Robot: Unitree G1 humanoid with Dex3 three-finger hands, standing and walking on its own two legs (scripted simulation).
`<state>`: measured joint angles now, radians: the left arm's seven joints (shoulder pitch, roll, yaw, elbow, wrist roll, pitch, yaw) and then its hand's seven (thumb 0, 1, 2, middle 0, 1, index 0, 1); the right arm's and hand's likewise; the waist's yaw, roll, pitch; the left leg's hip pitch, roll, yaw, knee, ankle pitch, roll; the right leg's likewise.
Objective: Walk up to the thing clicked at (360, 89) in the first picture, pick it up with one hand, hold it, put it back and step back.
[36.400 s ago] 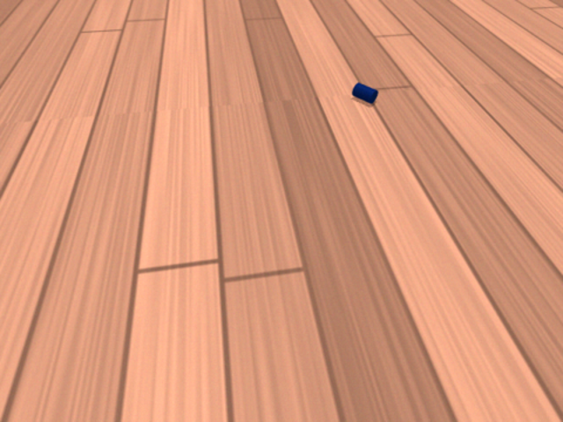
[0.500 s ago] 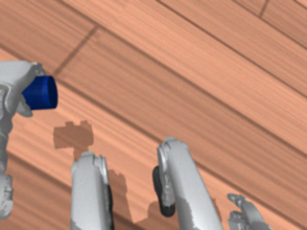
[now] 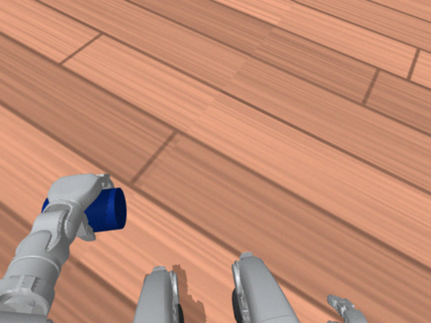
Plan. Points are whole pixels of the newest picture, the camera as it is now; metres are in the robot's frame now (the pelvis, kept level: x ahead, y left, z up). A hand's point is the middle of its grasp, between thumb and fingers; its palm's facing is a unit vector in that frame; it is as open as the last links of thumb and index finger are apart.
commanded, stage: lift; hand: left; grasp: from above
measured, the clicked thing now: (87, 212) +0.38 +0.24 -0.11
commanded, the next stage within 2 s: hold in 0.56 s
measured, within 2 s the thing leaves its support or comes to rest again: neither
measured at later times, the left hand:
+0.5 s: hand (66, 189) +0.37 +0.23 +0.02, palm faces -0.47 -0.06 -0.88, open 11.3 cm
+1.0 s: hand (45, 174) +0.38 +0.24 +0.07, palm faces -0.48 -0.04 -0.88, open 11.3 cm
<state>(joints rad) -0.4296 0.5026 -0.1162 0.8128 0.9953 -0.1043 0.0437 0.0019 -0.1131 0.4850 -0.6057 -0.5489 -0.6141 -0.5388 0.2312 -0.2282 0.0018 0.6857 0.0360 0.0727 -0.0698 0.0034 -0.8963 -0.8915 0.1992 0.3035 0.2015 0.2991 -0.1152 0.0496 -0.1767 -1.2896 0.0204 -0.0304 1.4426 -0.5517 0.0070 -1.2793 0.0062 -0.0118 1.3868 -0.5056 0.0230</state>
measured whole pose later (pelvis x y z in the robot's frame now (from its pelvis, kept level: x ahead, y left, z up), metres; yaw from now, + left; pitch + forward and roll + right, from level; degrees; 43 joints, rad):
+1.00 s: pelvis +0.07 +0.01 +0.13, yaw +0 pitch +8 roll -1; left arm -0.28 0.43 -0.20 0.75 1.02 -0.05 0.03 0.00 -0.14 0.55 -0.57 -0.62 -0.58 -0.61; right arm 0.24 -0.24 -0.05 0.71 0.05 0.05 -0.05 0.01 -0.89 -0.89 0.20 0.30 0.20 0.30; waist -0.04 0.03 -0.09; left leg -0.49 0.01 0.02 0.72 -0.38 0.02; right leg -0.49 -0.01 0.02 0.67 -0.33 0.03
